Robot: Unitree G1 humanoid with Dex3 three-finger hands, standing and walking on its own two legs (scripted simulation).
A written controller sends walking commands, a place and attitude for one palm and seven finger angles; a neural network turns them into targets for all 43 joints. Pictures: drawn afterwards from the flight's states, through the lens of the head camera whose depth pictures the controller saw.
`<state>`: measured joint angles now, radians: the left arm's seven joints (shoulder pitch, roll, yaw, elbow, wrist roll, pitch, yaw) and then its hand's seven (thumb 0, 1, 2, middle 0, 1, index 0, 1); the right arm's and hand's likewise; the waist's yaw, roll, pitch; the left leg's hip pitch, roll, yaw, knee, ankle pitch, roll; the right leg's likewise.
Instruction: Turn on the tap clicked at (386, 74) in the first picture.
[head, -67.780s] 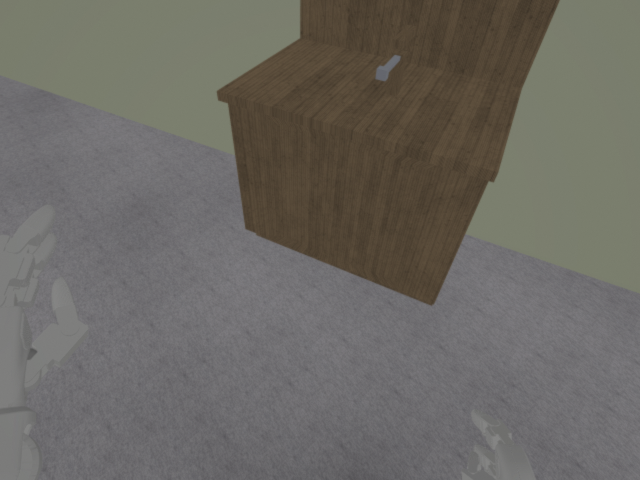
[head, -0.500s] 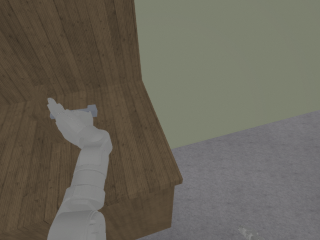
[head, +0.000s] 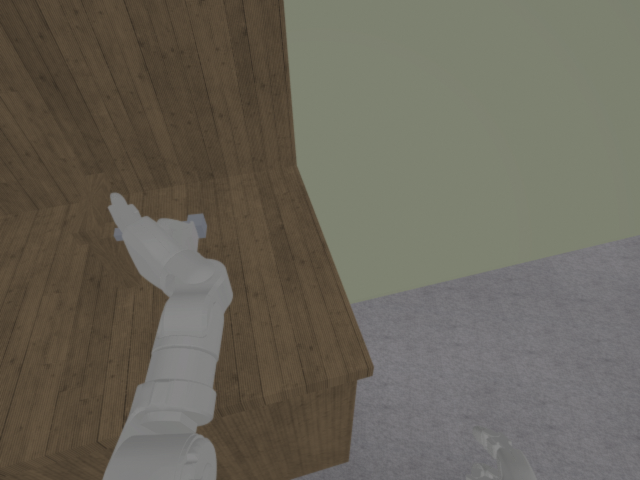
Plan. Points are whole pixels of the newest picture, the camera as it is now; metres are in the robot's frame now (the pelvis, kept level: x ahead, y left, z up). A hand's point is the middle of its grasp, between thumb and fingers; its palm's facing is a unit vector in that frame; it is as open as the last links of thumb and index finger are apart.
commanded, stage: lift the hand up off the lever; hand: left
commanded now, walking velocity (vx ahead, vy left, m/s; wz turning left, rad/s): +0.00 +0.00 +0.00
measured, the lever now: (196, 226) +0.47 +0.25 +0.05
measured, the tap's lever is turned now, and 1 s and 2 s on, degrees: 82 82 82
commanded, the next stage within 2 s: draw the hand back beside the body in 0.12 s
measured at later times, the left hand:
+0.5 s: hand (200, 252) +0.35 +0.18 +0.13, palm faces +0.39 -0.91 -0.12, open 7.7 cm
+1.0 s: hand (144, 298) +0.26 +0.21 +0.14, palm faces +0.27 -0.93 -0.27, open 7.5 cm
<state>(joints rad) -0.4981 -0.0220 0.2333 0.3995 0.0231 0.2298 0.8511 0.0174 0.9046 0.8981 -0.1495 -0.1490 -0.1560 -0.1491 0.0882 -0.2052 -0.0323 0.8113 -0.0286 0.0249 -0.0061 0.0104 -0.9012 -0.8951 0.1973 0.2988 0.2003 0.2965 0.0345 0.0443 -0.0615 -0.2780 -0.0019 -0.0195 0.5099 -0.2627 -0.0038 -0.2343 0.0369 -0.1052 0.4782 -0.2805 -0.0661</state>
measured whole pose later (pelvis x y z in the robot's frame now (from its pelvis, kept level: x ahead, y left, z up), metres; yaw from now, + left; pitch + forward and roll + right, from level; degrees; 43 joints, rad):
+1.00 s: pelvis -0.01 +0.01 +0.01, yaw -3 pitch -6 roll +0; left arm 0.17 0.29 0.16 -0.10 -0.08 -0.10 0.12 0.02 0.90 0.90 -0.19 -0.24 -0.19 -0.24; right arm 0.15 -0.22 0.00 0.65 0.02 -0.02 -0.04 0.01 -0.90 -0.90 0.20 0.30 0.20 0.30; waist 0.03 0.07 0.04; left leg -0.06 0.01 0.04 0.35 -0.20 0.01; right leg -0.03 0.05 -0.04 0.31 -0.19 -0.05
